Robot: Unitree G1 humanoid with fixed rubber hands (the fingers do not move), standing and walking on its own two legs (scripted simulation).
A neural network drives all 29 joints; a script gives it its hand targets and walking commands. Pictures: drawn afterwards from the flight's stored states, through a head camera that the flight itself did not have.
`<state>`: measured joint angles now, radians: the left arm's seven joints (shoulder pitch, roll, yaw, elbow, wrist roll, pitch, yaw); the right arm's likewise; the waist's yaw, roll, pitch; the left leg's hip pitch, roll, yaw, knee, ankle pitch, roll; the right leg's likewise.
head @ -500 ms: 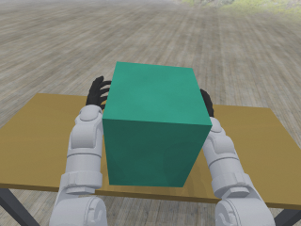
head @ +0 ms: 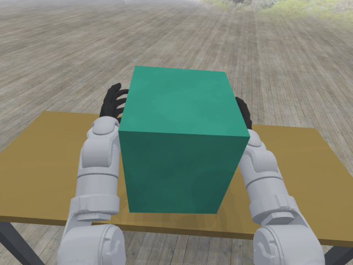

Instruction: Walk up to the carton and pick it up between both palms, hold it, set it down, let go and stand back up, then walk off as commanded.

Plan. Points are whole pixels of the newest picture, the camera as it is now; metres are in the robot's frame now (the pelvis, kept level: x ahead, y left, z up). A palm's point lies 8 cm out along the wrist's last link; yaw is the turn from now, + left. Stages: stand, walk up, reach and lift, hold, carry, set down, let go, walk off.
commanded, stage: reach and lift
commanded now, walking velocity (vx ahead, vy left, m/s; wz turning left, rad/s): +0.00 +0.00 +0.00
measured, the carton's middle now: (177, 142) +0.36 +0.02 +0.16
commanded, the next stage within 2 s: hold in 0.50 s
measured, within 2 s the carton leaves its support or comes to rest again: neither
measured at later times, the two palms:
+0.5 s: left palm (106, 114) +0.36 +0.17 +0.23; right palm (242, 125) +0.38 -0.12 +0.20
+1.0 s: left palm (101, 110) +0.35 +0.17 +0.25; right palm (244, 118) +0.37 -0.12 +0.23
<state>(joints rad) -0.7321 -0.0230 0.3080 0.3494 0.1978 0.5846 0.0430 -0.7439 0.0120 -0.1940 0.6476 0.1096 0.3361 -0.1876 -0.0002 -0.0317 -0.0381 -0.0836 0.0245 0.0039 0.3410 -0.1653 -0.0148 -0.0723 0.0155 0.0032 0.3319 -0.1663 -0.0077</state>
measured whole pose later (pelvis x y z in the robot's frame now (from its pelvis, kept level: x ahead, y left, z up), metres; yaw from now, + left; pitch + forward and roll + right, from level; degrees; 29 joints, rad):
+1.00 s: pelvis +0.00 +0.00 +0.00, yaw +0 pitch -6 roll +0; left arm -0.75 -0.02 0.31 0.22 0.20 0.76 0.05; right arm -0.79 0.00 -0.19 0.55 0.20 0.50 -0.23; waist 0.00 -0.03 -0.08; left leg -0.07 0.02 0.00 0.34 -0.17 -0.02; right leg -0.06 0.02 0.00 0.33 -0.17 -0.01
